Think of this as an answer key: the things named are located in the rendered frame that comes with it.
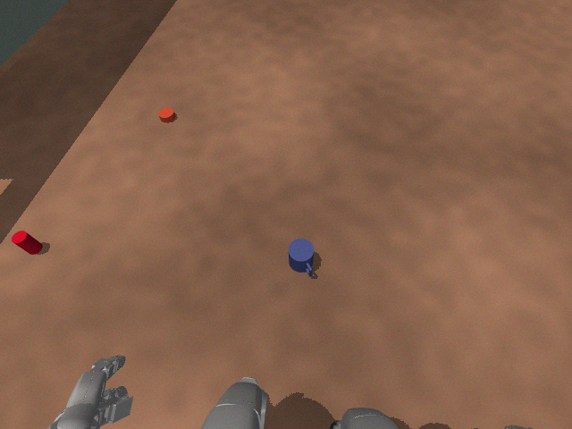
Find left robot hand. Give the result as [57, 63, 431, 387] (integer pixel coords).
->
[66, 355, 133, 427]

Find left robot arm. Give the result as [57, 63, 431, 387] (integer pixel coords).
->
[47, 403, 100, 429]

